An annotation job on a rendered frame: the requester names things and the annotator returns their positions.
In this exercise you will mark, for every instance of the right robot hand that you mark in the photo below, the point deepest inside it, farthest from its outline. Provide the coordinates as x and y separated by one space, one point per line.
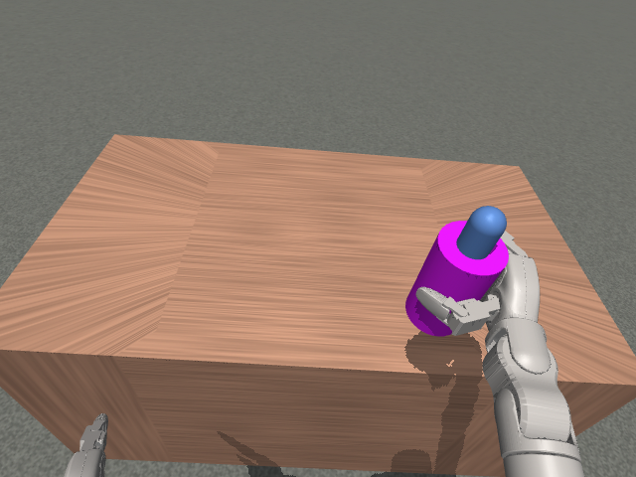
514 294

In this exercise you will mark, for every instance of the bottle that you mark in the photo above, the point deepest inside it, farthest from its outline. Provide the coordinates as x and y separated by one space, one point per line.
464 261

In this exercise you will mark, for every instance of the right robot arm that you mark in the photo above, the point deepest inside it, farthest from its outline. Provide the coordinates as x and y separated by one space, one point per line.
533 419

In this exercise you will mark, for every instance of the left robot hand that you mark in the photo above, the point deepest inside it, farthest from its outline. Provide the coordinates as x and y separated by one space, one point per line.
90 460

